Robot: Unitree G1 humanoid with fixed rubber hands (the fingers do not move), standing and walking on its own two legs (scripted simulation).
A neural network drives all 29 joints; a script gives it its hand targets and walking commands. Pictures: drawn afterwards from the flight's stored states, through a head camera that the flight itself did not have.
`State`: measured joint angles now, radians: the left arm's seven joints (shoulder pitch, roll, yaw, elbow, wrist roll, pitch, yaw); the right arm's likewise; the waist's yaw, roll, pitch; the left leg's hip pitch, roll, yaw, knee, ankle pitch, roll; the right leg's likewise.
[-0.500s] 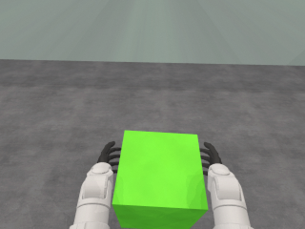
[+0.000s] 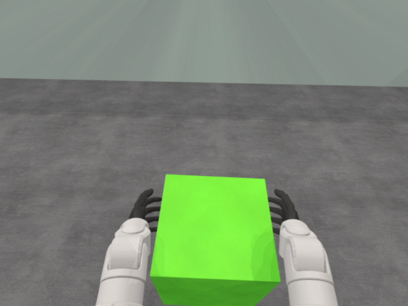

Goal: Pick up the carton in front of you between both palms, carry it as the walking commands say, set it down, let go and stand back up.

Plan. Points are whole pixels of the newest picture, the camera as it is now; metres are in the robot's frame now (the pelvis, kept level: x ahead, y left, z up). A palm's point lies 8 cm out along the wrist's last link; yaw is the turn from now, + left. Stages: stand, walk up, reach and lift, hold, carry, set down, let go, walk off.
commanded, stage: carry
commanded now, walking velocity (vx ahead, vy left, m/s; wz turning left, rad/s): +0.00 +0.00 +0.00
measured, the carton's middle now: (211, 245) +0.30 +0.00 -0.05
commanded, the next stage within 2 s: hold in 0.26 s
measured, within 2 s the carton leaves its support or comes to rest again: neither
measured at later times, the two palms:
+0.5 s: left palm (115, 242) +0.25 +0.18 +0.05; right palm (270, 221) +0.30 -0.11 +0.05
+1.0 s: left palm (142, 250) +0.31 +0.16 -0.09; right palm (263, 238) +0.34 -0.13 -0.09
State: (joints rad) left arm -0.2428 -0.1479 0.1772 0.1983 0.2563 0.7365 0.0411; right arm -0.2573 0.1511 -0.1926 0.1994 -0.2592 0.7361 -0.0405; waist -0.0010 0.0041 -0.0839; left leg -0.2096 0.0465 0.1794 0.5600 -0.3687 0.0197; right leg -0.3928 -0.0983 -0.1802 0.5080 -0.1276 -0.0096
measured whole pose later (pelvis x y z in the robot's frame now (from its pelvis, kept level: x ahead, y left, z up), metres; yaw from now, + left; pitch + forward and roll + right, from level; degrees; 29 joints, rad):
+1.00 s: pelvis -0.04 -0.05 -0.03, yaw +13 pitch +16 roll +0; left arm -0.64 -0.09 0.46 0.69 0.42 0.23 -0.05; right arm -0.55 0.25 -0.49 0.48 -0.38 0.26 -0.08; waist -0.05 0.02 0.08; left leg -0.76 -0.05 -0.13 0.82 -0.34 -0.03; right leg -0.85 0.03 0.05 0.75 -0.18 0.00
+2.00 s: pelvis -0.09 -0.04 -0.29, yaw +14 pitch +48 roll +0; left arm -1.18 0.11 0.21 0.97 0.16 0.21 0.10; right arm -0.93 0.10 -0.59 0.57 -0.19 0.21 -0.13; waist -0.14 0.06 -0.10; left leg -2.07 -0.17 -0.08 1.83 -0.59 -0.05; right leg -2.15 0.08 0.12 1.72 -0.40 0.10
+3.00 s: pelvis -0.10 -0.03 -0.37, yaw +13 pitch +45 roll -5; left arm -1.49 0.25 -0.01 1.24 0.06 0.16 0.09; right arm -1.18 -0.05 -0.64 0.87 -0.14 0.15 -0.05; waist -0.21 0.05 0.17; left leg -2.28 -0.18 -0.05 2.13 -0.62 -0.02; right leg -2.32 0.03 0.07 1.99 -0.45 0.13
